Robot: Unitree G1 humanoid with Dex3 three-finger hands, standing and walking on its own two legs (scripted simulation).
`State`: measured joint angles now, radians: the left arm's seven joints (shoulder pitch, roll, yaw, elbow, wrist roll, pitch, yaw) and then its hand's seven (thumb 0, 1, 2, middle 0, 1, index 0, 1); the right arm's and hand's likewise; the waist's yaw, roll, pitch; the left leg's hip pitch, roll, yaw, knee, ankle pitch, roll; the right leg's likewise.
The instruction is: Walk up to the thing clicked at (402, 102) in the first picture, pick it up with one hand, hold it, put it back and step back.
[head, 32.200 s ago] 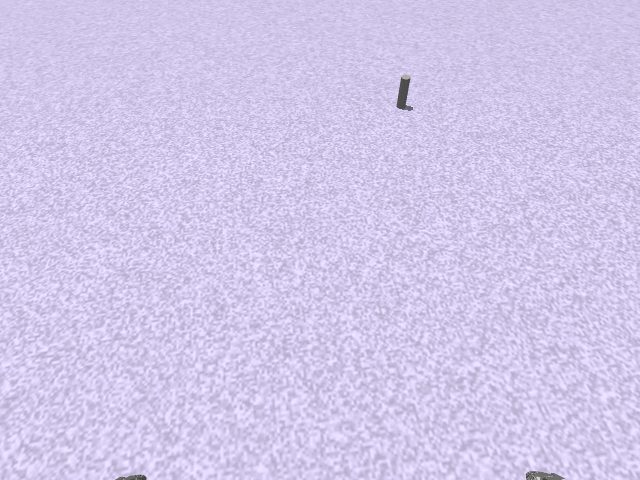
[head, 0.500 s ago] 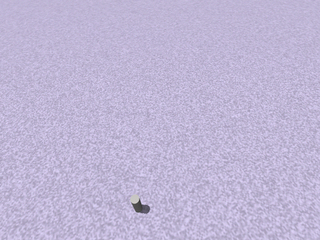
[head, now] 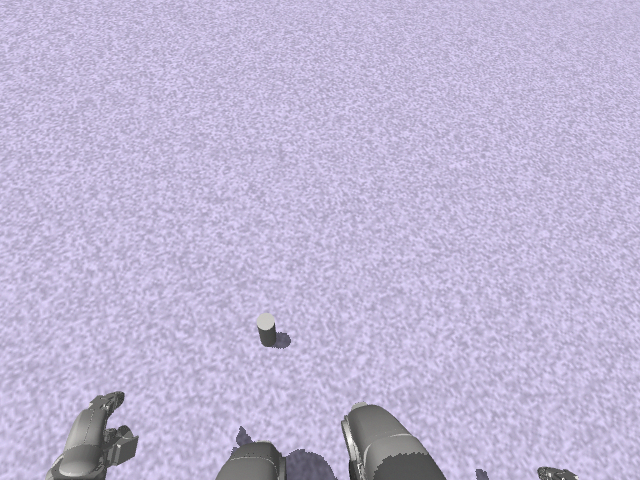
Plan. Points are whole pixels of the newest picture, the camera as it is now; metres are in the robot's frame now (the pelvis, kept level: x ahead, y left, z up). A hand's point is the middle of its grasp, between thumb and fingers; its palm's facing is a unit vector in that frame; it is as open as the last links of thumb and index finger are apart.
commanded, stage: step back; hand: left
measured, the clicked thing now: (267, 330) +0.47 +0.11 -0.67
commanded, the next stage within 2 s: none
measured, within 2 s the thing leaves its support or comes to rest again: neither
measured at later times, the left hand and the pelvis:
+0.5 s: hand out of the picture +0.01 +0.26 -0.14, palm faces -0.07 -0.92 -0.39, open 7.4 cm; pelvis -0.11 +0.01 +0.00, yaw -4 degrees
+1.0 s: hand out of the picture -0.16 +0.28 -0.16, palm faces -0.13 -0.92 -0.38, open 7.4 cm; pelvis -0.27 +0.01 -0.01, yaw -8 degrees
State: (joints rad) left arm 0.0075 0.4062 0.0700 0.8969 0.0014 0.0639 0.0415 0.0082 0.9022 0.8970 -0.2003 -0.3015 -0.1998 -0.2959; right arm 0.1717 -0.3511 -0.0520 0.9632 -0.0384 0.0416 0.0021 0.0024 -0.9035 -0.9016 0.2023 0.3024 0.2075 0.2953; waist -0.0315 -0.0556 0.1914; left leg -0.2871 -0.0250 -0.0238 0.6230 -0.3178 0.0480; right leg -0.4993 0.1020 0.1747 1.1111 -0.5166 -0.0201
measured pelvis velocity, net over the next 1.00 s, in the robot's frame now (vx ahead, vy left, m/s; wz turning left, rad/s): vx -0.27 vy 0.01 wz -0.13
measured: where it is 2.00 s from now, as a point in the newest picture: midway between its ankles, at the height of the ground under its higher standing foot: outside the picture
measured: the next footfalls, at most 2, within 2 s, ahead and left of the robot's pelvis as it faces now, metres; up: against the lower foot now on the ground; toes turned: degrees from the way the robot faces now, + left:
right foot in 0.30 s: -0.05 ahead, -0.12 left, +0.00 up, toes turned -2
left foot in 0.62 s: -0.11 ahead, +0.13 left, +0.00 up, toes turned -5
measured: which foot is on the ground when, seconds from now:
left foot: down 0.00-0.34, up 0.36-0.60, down 0.62-1.00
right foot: up 0.00-0.28, down 0.30-0.62, up 0.64-1.00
